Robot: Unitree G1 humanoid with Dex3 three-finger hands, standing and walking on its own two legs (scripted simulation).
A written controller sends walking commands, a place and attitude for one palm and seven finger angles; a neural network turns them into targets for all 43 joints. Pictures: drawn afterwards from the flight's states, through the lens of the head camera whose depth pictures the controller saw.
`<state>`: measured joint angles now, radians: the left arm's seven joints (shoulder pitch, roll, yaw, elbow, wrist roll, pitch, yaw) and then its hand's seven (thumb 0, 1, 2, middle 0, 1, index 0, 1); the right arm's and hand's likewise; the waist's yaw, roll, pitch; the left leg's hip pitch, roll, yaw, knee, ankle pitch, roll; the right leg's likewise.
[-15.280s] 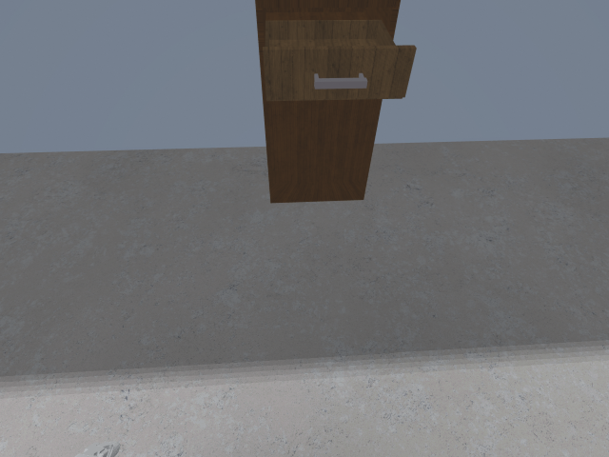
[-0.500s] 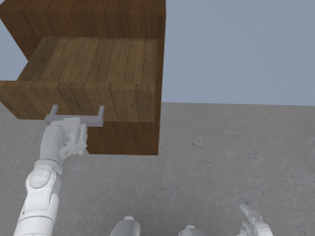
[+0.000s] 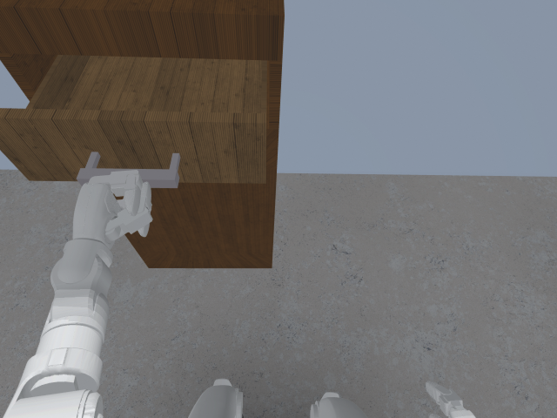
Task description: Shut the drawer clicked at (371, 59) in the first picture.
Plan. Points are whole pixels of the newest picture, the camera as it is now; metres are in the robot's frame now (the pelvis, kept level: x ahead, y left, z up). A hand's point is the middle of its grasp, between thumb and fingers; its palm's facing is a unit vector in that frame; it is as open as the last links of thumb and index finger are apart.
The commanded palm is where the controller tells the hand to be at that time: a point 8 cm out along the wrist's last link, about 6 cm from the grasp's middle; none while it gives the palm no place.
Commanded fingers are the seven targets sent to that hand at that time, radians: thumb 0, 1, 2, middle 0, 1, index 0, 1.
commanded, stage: push the drawer shut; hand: left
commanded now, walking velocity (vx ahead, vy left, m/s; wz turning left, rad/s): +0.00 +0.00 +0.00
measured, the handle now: (132, 168) +0.46 +0.23 +0.06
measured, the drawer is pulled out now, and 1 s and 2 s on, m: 0.14 0.02 0.00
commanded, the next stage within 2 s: pull the fist back off the drawer in 1.52 s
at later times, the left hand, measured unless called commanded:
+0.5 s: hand (154, 176) +0.45 +0.20 +0.06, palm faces +0.02 -1.00 -0.04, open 2.9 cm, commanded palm +0.44 +0.25 +0.06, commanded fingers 0.00 0.90 0.90 -1.40 -1.60 -1.40 -1.60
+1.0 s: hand (159, 145) +0.51 +0.20 +0.06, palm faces +0.02 -1.00 -0.03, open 3.0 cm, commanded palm +0.51 +0.25 +0.06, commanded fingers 0.00 0.90 0.90 -1.40 -1.60 -1.40 -1.60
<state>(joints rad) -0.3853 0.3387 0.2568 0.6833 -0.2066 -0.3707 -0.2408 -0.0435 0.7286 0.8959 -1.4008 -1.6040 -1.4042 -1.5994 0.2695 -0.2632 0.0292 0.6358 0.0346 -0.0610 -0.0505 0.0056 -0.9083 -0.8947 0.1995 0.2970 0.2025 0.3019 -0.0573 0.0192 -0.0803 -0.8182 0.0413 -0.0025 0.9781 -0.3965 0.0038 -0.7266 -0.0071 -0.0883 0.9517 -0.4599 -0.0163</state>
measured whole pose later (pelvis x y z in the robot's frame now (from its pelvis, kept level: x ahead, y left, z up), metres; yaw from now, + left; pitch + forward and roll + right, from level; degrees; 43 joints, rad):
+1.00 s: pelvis +0.00 +0.01 -0.02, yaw -2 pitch +21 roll -4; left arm -0.88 0.54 0.41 1.16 -0.09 -0.39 -0.24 -0.02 0.71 0.88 -1.40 -1.60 -1.40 -1.60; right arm 0.37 -0.27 0.04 0.66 0.00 0.04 -0.02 0.00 -0.91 -0.89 0.20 0.30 0.20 0.30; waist -0.17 0.02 -0.10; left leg -1.02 0.07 0.00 1.07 -0.42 0.01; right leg -0.92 0.02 -0.08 1.01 -0.46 -0.01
